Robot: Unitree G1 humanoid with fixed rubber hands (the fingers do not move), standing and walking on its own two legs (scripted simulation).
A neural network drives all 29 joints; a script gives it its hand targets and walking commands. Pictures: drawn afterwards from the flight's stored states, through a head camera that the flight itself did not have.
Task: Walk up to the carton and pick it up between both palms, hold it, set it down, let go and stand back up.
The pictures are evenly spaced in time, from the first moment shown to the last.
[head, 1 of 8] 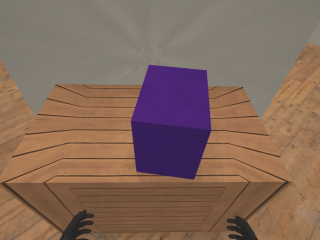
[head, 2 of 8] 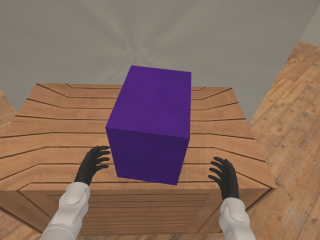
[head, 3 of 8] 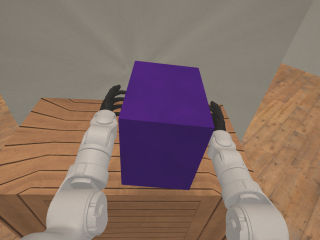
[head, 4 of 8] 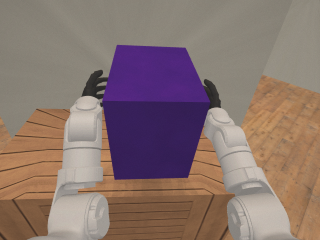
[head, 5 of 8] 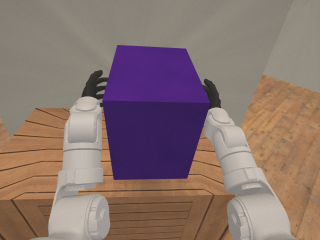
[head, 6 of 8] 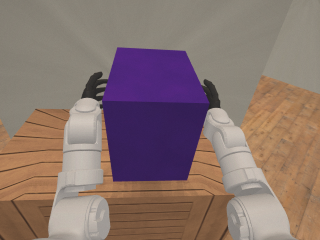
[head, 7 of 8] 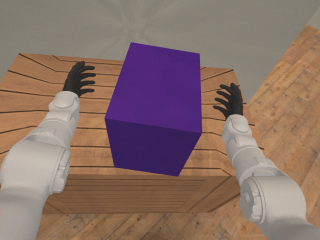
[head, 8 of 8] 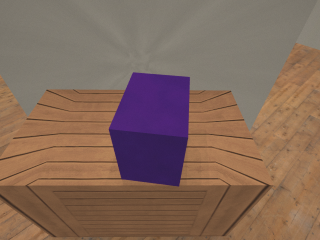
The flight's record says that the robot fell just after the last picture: no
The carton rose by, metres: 0.20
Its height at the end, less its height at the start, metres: +0.00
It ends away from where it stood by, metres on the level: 0.02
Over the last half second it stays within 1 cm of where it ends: yes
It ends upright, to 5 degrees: yes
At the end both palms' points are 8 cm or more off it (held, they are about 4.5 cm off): yes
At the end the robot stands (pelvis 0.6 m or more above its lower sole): yes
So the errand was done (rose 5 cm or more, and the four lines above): yes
